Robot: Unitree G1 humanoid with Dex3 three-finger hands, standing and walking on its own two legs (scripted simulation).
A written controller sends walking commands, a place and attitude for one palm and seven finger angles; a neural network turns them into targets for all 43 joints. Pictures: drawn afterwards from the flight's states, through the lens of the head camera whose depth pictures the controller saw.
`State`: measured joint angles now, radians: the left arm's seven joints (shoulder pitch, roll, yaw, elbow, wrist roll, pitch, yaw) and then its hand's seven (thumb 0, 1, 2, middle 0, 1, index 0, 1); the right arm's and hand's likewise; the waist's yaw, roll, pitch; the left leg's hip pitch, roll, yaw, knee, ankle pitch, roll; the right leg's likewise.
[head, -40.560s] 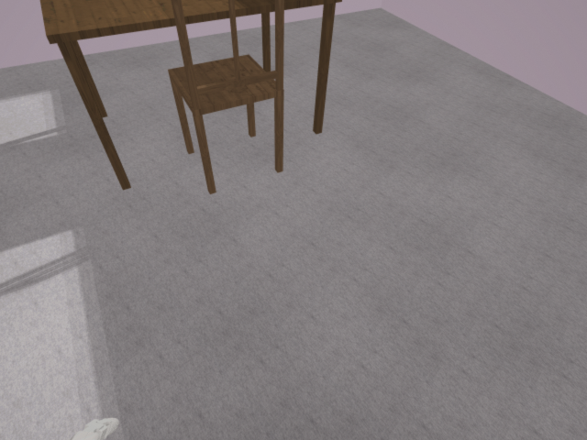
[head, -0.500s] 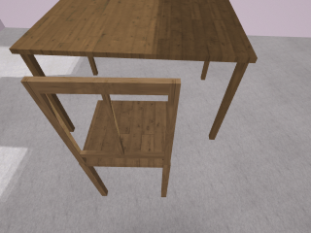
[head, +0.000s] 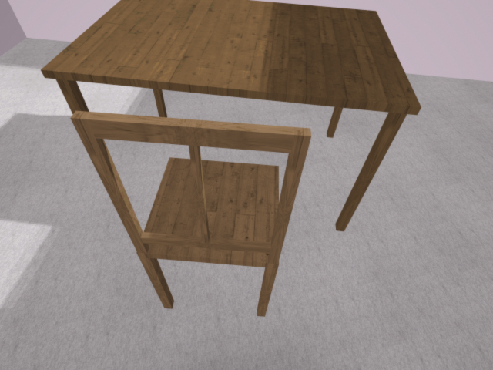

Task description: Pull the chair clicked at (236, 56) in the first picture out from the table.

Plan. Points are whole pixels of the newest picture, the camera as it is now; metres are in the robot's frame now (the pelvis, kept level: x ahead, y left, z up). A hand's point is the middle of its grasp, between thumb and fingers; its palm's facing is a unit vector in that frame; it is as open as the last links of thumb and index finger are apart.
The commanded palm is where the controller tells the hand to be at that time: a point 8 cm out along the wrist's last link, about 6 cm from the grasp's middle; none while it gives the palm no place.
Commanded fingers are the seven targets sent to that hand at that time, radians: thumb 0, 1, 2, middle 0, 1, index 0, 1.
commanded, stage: look again from close up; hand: left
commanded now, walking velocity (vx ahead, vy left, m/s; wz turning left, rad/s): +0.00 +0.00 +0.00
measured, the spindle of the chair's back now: (201, 200) +0.46 +0.13 -0.05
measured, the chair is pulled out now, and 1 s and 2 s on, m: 0.24 0.24 0.24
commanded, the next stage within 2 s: raise the hand toward the chair's back in 0.80 s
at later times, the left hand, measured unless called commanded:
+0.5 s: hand out of the picture +0.02 +0.17 -0.18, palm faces +0.00 -0.99 -0.17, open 7.4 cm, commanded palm none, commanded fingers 0.00 0.90 0.90 -0.20 -0.30 -0.20 -0.30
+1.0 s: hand out of the picture +0.10 +0.20 -0.12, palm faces +0.22 -0.95 -0.21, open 7.4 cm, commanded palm +0.11 +0.23 -0.07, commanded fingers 0.00 0.76 0.84 -0.19 -0.28 -0.19 -0.28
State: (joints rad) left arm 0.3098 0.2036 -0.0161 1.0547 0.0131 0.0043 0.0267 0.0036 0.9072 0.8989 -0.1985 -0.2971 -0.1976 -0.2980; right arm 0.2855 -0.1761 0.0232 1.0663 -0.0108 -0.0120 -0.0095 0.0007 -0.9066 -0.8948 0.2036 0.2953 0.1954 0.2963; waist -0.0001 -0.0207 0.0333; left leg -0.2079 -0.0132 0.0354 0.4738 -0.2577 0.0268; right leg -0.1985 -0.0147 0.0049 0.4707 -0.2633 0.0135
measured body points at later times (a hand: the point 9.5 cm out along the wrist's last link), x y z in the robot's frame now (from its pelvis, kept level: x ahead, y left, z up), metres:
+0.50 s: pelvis +0.01 +0.00 +0.00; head +0.02 +0.02 +0.45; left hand +0.02 +0.23 -0.16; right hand +0.03 -0.23 -0.15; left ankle +0.00 +0.10 -0.74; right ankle -0.01 -0.13 -0.74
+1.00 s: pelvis +0.01 +0.00 +0.00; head +0.02 +0.01 +0.45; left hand +0.09 +0.25 -0.10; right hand +0.05 -0.23 -0.14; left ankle +0.00 +0.10 -0.74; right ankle -0.01 -0.13 -0.74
